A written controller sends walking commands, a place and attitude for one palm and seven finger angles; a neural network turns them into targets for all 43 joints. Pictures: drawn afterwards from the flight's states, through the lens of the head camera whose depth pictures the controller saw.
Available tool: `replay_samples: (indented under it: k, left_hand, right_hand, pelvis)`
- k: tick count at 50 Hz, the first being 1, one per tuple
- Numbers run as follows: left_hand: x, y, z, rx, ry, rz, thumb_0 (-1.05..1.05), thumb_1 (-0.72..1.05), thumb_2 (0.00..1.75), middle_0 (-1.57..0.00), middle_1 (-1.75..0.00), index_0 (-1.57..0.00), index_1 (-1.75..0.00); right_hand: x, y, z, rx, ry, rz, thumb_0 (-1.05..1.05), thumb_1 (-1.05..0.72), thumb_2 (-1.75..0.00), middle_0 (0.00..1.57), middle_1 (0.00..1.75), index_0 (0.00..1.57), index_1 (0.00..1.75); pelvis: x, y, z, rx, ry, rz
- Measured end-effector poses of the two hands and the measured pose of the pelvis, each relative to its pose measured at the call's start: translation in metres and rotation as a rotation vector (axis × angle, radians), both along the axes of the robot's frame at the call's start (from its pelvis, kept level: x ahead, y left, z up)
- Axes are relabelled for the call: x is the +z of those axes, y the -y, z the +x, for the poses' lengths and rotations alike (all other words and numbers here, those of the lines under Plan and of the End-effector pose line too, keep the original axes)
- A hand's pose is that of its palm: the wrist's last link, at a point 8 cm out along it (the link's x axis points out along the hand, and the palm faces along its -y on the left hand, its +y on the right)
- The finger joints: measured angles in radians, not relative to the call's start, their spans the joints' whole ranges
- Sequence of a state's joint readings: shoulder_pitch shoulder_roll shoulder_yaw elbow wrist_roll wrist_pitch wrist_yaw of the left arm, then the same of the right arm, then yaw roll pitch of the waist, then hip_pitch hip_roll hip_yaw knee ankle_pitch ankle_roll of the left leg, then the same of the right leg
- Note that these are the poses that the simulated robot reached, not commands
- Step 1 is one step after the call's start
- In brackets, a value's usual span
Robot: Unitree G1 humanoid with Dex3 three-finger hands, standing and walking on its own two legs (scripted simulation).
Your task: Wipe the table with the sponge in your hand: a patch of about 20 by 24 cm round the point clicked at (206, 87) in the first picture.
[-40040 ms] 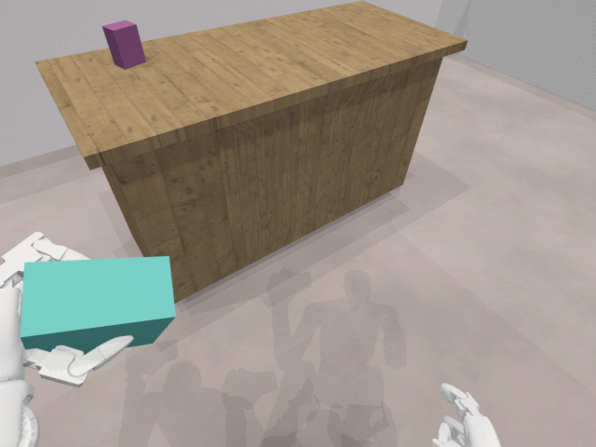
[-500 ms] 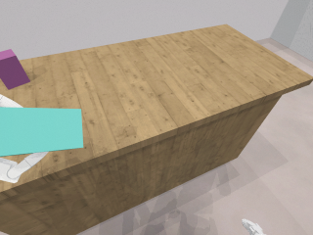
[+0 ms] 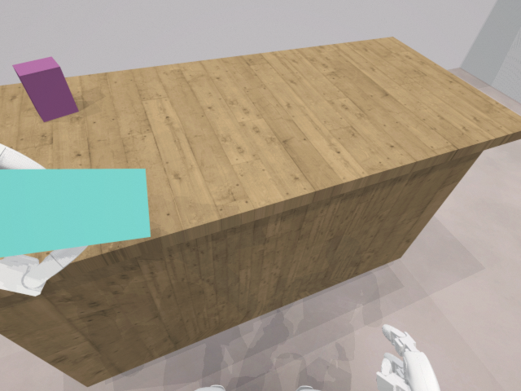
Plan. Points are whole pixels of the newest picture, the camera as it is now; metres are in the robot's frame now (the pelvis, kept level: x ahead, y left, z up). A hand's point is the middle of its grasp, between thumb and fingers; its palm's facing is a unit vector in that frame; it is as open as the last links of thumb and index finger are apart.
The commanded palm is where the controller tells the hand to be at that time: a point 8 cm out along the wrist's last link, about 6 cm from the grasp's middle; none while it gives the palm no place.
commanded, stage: step back with the hand held close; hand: left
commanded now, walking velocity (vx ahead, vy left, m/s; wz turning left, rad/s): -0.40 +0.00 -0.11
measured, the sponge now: (87, 208) +0.24 +0.20 +0.23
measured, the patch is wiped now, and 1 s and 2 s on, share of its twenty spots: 1.00 1.00 1.00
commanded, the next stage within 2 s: stop stepping back and stand still in 0.62 s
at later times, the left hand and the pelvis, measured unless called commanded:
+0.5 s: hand out of the picture +0.15 +0.22 +0.25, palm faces +0.37 -0.84 -0.41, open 9.9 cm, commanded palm +0.09 +0.28 +0.27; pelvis -0.07 +0.00 +0.01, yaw -1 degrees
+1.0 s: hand out of the picture -0.01 +0.23 +0.26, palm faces +0.38 -0.86 -0.33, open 9.9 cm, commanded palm -0.06 +0.27 +0.27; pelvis -0.25 +0.01 +0.01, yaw -5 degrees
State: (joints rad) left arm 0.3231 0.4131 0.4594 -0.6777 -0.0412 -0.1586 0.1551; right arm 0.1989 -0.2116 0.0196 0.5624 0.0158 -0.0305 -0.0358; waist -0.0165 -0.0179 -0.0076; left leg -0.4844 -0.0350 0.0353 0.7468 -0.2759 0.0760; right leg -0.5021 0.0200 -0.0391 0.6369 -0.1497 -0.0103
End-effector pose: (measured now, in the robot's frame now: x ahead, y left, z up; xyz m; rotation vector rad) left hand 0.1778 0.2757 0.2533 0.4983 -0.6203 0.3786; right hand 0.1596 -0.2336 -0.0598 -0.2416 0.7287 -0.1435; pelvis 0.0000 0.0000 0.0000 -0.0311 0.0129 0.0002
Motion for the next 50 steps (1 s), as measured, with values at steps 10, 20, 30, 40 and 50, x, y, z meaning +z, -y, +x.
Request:
replay_samples:
  k: [10,20,30,40,50]
  left_hand:
    - [0.011,0.004,-0.005,0.014,0.03,-0.001,-0.01,-0.5,1.06,-0.74,-1.35,-0.76,-1.35]
    - [0.006,0.041,-0.034,-0.175,-0.061,0.059,-0.01,-0.5,1.06,-0.74,-1.35,-0.76,-1.35]
    - [0.005,-0.015,-0.097,-0.025,-0.032,0.008,-0.01,-0.5,1.06,-0.74,-1.35,-0.77,-1.35]
    - [0.006,0.028,-0.161,-0.133,-0.013,-0.017,-0.01,-0.5,1.06,-0.74,-1.35,-0.76,-1.35]
    - [0.012,0.005,-0.229,-0.116,0.005,0.008,-0.01,-0.5,1.06,-0.75,-1.35,-0.77,-1.35]
  right_hand:
    - [-0.008,-0.002,-0.015,-0.005,-0.014,0.04,0.01,-0.91,-0.9,0.2,0.3,0.2,0.3]
    - [0.012,0.018,-0.05,-0.095,0.025,0.032,0.01,-0.91,-0.9,0.2,0.3,0.2,0.3]
    - [0.021,0.01,-0.117,-0.091,0.021,-0.048,0.01,-0.91,-0.9,0.2,0.3,0.2,0.3]
    - [0.007,-0.01,-0.197,-0.056,0.098,0.079,0.01,-0.9,-0.9,0.2,0.3,0.2,0.3]
    - [0.003,0.017,-0.302,-0.169,0.012,-0.007,0.01,-0.91,-0.9,0.2,0.3,0.2,0.3]
  pelvis:
    - [0.005,0.006,-0.01,-0.04,-0.017,-0.005]
    - [0.01,0.012,-0.049,-0.043,-0.024,-0.016]
    - [0.014,-0.009,-0.108,-0.055,-0.027,0.011]
    - [0.007,0.001,-0.19,-0.103,0.003,-0.028]
    - [0.008,-0.01,-0.246,-0.091,0.019,-0.001]
